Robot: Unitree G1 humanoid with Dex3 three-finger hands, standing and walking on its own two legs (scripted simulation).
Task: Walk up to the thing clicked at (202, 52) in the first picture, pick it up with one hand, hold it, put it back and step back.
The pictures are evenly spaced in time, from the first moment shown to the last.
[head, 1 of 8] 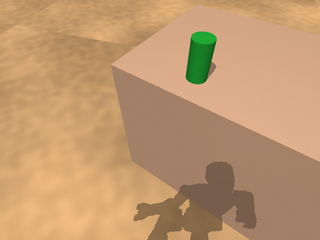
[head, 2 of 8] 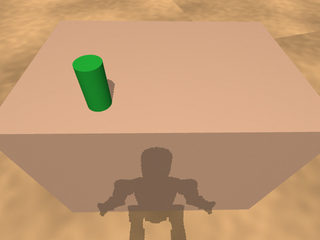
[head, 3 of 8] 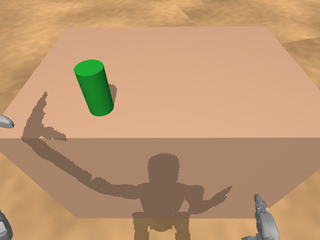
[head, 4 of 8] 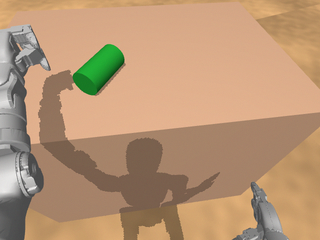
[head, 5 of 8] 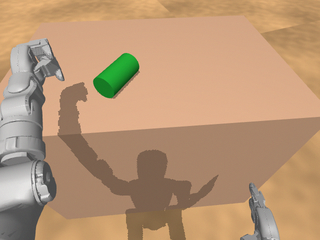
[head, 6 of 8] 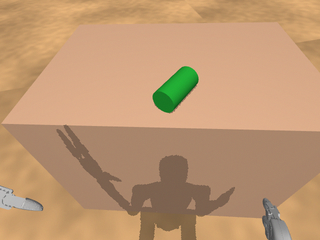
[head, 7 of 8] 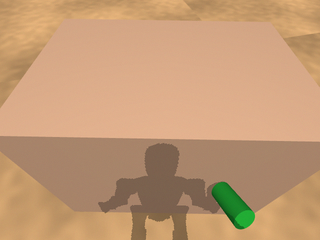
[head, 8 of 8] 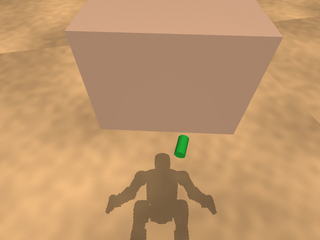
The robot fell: no
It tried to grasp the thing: yes
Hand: left
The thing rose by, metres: 0.01
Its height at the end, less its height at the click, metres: -0.84
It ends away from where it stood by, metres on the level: 0.43
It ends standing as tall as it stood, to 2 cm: no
